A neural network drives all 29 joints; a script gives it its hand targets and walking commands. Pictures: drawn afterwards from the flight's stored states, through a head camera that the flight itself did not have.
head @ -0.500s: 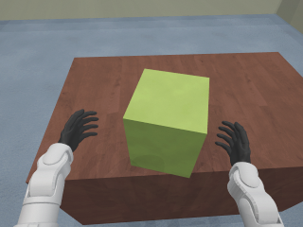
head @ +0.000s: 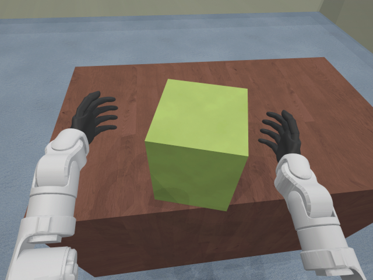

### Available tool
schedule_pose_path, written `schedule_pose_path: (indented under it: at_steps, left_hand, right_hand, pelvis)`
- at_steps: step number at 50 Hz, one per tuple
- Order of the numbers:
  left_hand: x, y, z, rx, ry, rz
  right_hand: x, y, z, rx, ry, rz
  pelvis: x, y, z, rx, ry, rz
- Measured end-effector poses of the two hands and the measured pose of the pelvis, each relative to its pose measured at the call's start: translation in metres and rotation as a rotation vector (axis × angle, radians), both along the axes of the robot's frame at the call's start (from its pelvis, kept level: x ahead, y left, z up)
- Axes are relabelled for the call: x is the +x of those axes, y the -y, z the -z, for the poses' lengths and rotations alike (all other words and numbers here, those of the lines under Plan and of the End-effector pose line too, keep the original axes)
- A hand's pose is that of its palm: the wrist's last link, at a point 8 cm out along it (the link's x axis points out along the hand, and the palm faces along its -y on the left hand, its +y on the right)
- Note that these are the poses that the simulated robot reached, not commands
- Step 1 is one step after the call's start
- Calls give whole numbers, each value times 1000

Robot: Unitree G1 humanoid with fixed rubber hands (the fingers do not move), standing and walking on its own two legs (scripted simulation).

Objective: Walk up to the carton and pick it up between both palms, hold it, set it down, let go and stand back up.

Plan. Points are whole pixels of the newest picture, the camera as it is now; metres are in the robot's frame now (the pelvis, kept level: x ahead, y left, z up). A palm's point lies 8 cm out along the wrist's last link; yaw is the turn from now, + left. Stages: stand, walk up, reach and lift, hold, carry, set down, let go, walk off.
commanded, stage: reach and lift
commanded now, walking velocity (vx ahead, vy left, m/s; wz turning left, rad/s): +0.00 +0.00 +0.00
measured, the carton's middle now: (198, 147) +0.43 -0.04 +0.01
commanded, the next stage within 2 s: none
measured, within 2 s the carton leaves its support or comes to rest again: neither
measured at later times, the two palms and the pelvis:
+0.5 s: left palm (97, 96) +0.44 +0.18 +0.17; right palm (283, 121) +0.37 -0.19 +0.15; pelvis -0.01 +0.00 +0.00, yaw +1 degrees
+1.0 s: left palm (119, 128) +0.44 +0.15 +0.08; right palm (263, 148) +0.38 -0.18 +0.06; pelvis -0.01 -0.01 -0.01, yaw +2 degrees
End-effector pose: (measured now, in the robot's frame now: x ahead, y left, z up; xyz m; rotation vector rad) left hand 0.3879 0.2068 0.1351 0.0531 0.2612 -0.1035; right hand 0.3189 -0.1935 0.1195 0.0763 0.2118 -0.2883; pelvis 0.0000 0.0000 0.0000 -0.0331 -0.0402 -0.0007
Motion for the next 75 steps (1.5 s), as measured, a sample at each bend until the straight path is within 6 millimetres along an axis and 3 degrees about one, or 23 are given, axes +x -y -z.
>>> schedule_pose_path:
  at_steps: [18,24,29,38,41,49,62,75]
  left_hand:
    - [44,18,-37,14,10,-3]
    - [54,27,-40,21,7,2]
    - [55,32,-24,25,-3,8]
    - [40,34,42,16,-48,-14]
    - [40,35,54,23,-54,-31]
    - [55,50,56,38,-27,-9]
    - [46,57,90,18,-39,-15]
    - [49,73,77,-2,-2,17]
  right_hand:
    - [41,2,-30,-10,-7,15]
    - [51,0,-33,-17,-16,12]
    - [52,-4,-17,-19,-30,9]
    - [37,-15,44,-12,-67,25]
    - [40,-14,56,-4,-76,43]
    - [56,-12,59,-23,-60,49]
    - [46,-20,90,-17,-65,51]
    - [52,-24,78,-33,-47,64]
  pelvis:
    - [-8,1,0,0,-38,-23]
    - [-7,3,0,1,-41,-24]
    - [-5,5,0,1,-39,-24]
    - [-5,9,3,-5,-92,-29]
    - [-7,10,6,-9,-143,-34]
    - [-8,10,13,-18,-226,-37]
    - [-12,10,19,-22,-281,-32]
    - [-17,6,20,-23,-284,-23]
